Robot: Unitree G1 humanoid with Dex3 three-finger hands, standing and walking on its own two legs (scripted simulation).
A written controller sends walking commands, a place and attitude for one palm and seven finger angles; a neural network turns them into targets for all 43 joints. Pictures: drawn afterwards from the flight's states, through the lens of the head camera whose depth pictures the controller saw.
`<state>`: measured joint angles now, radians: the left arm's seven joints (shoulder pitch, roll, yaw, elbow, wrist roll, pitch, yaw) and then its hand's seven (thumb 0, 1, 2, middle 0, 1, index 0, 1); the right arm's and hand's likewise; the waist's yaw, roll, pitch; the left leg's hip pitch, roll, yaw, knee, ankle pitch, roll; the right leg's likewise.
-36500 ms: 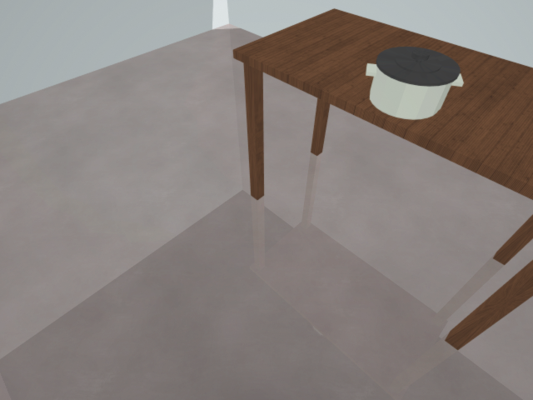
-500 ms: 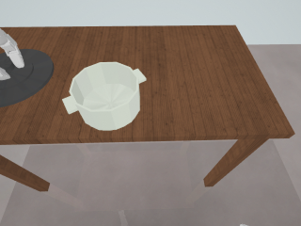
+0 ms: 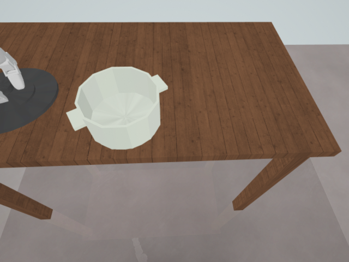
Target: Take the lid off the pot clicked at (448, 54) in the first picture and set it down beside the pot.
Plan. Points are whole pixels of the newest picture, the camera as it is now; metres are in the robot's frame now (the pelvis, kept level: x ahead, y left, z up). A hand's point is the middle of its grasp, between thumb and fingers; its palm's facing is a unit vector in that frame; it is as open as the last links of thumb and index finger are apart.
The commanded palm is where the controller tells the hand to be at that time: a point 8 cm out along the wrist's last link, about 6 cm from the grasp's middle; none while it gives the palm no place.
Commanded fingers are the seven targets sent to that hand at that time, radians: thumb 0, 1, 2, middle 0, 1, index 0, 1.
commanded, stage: lower the lid onto the table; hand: left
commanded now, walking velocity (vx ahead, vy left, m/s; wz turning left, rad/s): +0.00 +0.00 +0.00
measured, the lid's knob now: (1, 88) +0.47 +0.36 +0.13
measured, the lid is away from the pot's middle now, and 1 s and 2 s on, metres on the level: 0.24 0.23 0.24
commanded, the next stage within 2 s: open the fingers wide in 1.44 s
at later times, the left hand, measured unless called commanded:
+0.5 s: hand (5, 96) +0.44 +0.34 +0.12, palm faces -0.46 -0.17 -0.87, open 6.8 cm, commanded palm +0.47 +0.35 +0.20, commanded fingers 0.00 0.72 0.91 -0.87 -1.06 -0.92 -1.09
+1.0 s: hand (14, 109) +0.44 +0.34 +0.09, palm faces -0.52 -0.17 -0.84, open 6.8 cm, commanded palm +0.49 +0.35 +0.16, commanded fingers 0.00 0.72 0.91 -0.87 -1.06 -0.92 -1.09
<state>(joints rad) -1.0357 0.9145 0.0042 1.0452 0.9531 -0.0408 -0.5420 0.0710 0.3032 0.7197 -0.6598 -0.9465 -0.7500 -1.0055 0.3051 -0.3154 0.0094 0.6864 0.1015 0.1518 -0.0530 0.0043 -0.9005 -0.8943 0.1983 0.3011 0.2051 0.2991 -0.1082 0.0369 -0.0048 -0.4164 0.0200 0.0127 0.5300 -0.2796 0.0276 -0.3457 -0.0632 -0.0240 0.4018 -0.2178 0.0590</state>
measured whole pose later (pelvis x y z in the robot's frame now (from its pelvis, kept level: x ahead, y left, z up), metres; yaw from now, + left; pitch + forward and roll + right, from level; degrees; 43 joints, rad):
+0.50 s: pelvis +0.00 +0.00 +0.00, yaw +0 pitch +11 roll -2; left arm -1.02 0.91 0.01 1.12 0.95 -0.09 -0.51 0.07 0.31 0.72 -0.66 -0.95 -0.75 -1.01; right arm 0.31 -0.31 0.02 0.69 0.10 0.15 -0.06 0.00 -0.90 -0.89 0.20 0.30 0.21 0.30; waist -0.12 0.04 -0.02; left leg -0.47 0.03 0.01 0.58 -0.31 0.03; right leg -0.40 -0.06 -0.02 0.45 -0.24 0.06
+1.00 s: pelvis +0.00 +0.00 -0.01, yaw -1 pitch +12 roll -3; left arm -1.00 0.91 0.00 1.16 0.95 -0.11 -0.49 0.07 0.31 0.72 -0.65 -0.95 -0.75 -1.01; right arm 0.32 -0.31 0.02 0.70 0.11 0.16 -0.08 0.00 -0.90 -0.89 0.20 0.30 0.21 0.30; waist -0.13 0.03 -0.03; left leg -0.54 0.04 0.02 0.65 -0.33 0.03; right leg -0.47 -0.05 -0.01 0.52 -0.26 0.07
